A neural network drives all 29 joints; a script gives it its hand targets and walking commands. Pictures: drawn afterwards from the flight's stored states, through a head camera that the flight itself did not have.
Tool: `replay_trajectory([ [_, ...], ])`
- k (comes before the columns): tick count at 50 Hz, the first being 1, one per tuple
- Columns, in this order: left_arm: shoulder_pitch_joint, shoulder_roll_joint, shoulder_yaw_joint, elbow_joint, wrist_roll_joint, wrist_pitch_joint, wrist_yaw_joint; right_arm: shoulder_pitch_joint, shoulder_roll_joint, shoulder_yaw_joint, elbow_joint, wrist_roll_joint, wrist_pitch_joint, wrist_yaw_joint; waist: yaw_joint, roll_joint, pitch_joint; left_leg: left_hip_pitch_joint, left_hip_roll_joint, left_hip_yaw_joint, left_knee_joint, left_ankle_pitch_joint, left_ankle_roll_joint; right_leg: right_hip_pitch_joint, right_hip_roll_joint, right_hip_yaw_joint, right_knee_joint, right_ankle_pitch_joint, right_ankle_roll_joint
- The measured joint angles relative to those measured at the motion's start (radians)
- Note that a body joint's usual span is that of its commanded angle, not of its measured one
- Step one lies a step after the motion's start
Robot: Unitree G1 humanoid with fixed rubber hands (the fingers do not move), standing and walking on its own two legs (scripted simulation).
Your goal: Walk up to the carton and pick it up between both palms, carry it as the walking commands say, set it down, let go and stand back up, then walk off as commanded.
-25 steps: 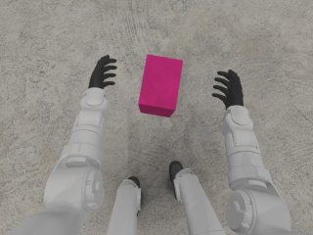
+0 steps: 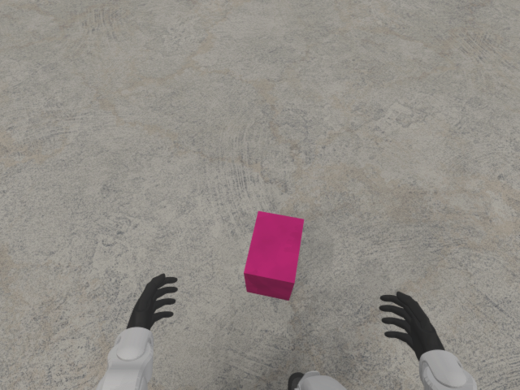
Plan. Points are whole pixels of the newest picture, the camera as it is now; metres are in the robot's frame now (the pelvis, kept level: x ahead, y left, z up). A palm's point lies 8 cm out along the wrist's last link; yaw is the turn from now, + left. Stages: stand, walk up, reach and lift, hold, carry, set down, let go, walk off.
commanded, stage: let go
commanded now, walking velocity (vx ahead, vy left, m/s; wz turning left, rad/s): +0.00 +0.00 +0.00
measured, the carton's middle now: (274, 257) +0.53 -0.05 -0.64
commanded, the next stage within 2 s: stand in 0.64 s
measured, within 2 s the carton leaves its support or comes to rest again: neither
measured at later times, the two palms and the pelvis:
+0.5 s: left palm (85, 358) +0.19 +0.27 -0.05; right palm (409, 340) +0.19 -0.20 -0.05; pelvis +0.03 +0.03 +0.01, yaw +0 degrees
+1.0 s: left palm out of the picture +0.15 +0.31 -0.07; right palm (441, 352) +0.17 -0.26 -0.09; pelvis +0.04 +0.02 +0.01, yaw +1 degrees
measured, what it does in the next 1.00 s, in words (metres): stands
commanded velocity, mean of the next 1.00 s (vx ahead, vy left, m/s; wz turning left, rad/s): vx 0.00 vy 0.00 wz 0.00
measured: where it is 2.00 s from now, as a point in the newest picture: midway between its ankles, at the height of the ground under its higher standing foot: outside the picture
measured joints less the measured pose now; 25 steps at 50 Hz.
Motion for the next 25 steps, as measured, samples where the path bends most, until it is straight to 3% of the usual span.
replay_trajectory([
  [12, 0.215, 0.065, -0.030, -0.109, -0.036, 0.034, -0.060, 0.122, -0.048, 0.017, -0.044, 0.013, 0.038, 0.012, 0.037, 0.023, 0.076, 0.298, -0.005, -0.005, -0.152, 0.036, 0.027, 0.312, -0.018, 0.000, -0.171, 0.037, 0.019],
  [25, 0.245, 0.077, -0.047, -0.135, -0.065, 0.104, -0.076, 0.107, -0.038, 0.013, -0.042, 0.001, 0.126, 0.017, 0.046, 0.035, 0.070, 0.397, -0.016, 0.003, -0.151, 0.000, 0.048, 0.410, -0.029, 0.008, -0.170, -0.001, 0.035],
])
